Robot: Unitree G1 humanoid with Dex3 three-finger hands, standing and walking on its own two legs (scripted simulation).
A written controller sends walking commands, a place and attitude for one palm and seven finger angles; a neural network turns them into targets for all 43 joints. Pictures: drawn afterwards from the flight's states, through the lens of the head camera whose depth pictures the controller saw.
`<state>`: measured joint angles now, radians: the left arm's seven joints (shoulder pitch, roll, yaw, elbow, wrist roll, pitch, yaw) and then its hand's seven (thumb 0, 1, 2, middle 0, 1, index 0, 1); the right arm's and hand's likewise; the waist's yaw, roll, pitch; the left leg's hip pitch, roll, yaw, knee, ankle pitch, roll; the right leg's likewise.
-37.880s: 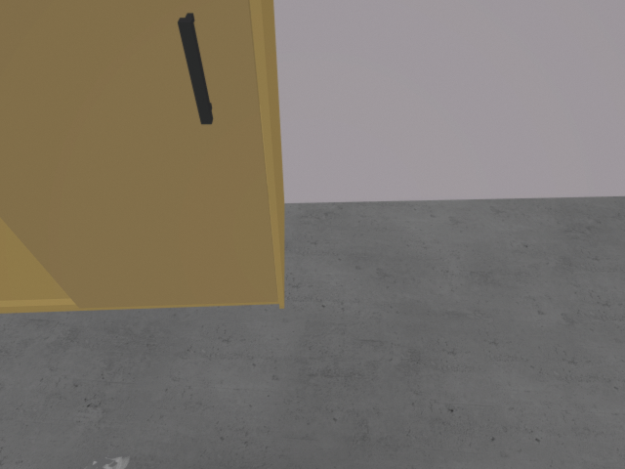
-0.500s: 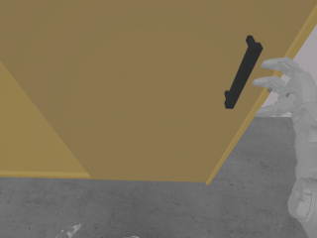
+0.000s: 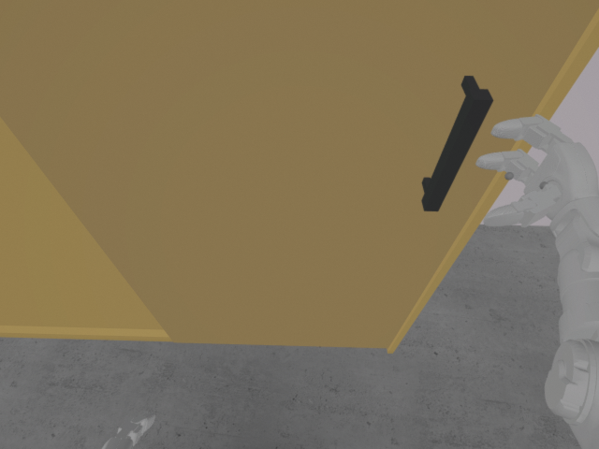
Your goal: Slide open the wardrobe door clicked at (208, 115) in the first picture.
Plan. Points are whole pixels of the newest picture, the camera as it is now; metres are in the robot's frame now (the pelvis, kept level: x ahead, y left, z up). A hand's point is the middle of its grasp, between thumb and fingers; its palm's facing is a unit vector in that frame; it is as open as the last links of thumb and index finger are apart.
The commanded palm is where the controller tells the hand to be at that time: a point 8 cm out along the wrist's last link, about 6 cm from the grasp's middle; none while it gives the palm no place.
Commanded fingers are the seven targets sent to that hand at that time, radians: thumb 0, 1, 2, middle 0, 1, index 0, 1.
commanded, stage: move the hooked fingers beside the handle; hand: right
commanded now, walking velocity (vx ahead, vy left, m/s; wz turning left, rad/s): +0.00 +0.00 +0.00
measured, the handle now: (448, 149) +0.49 -0.13 +0.15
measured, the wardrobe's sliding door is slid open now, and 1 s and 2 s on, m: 0.00 0.00 0.00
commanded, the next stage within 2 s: feel for the door with the fingertips in 0.26 s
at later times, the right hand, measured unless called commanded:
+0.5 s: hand (515, 174) +0.45 -0.20 +0.15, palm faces -0.13 +0.99 -0.02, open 13.1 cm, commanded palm +0.44 -0.25 +0.17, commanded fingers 0.00 0.50 -0.30 0.30 1.20 0.30 1.20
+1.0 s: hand (512, 174) +0.45 -0.20 +0.15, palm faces -0.10 +0.99 -0.02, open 13.3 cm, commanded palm +0.46 -0.24 +0.17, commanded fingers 0.00 0.50 -0.30 0.30 1.20 0.30 1.20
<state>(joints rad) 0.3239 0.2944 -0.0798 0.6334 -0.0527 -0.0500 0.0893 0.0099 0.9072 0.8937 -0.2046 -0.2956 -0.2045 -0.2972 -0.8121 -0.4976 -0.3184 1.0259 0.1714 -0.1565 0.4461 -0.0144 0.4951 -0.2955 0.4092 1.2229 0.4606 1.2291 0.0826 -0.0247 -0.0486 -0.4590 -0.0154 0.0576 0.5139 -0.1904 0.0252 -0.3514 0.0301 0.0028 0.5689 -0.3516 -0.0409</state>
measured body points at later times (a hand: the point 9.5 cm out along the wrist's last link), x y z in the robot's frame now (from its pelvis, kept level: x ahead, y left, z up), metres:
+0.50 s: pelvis -0.01 +0.00 +0.00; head +0.05 +0.00 +0.45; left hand +0.06 +0.26 -0.11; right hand +0.45 -0.26 +0.16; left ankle +0.04 +0.11 -0.73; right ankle -0.04 -0.09 -0.73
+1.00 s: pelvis +0.00 -0.01 +0.00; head +0.05 -0.01 +0.45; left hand +0.11 +0.25 -0.11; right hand +0.45 -0.26 +0.16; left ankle +0.04 +0.11 -0.73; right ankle -0.04 -0.09 -0.73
